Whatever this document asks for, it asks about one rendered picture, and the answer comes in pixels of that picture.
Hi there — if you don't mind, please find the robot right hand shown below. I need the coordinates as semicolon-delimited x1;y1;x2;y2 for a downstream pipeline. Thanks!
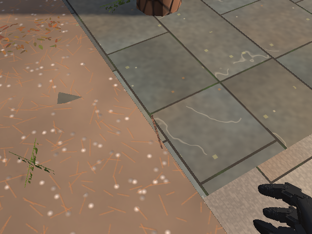
253;182;312;234

